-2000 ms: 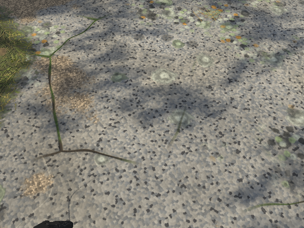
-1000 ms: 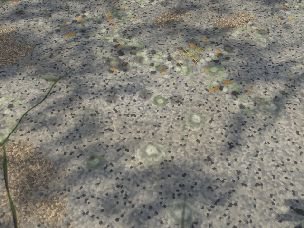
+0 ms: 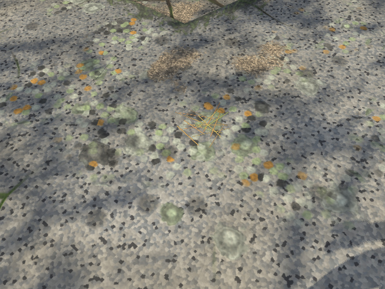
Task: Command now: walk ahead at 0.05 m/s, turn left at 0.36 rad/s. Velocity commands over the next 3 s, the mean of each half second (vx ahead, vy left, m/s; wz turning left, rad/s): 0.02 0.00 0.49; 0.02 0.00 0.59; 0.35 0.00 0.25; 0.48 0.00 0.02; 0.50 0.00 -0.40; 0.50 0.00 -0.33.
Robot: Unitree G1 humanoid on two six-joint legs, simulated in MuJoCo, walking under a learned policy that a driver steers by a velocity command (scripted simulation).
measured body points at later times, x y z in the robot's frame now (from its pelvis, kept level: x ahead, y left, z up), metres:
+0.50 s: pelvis +0.01 +0.04 +0.01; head +0.05 +0.07 +0.45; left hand +0.06 +0.36 -0.11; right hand +0.23 -0.20 -0.09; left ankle +0.00 +0.13 -0.73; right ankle +0.03 -0.12 -0.65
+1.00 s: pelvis +0.03 +0.01 +0.01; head +0.07 +0.01 +0.46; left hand -0.01 +0.32 -0.08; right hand +0.32 -0.16 -0.10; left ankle -0.06 +0.11 -0.65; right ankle +0.10 -0.08 -0.73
